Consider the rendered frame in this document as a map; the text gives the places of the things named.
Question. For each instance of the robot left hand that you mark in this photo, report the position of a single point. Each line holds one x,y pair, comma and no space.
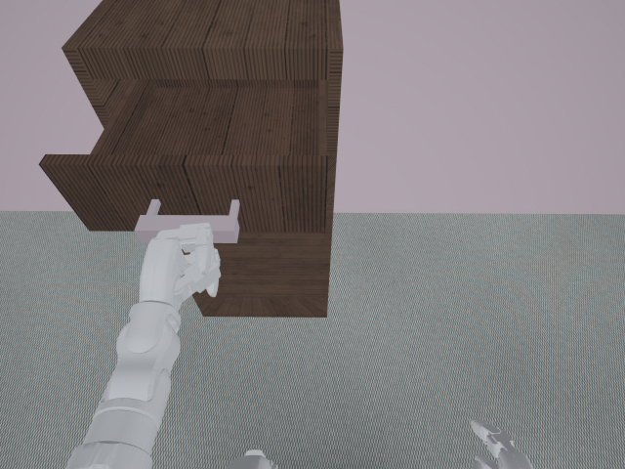
165,263

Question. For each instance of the cabinet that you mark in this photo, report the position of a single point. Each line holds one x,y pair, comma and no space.
268,275

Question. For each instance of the left robot forearm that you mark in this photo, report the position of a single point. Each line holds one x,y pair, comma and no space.
129,415

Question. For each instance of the handle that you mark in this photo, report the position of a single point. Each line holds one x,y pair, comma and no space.
225,228

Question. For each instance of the drawer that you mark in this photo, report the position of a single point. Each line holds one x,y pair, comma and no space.
196,144

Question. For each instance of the left robot shin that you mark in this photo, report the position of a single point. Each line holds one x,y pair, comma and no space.
254,452

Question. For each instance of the robot right hand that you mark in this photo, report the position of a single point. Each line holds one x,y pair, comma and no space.
501,446

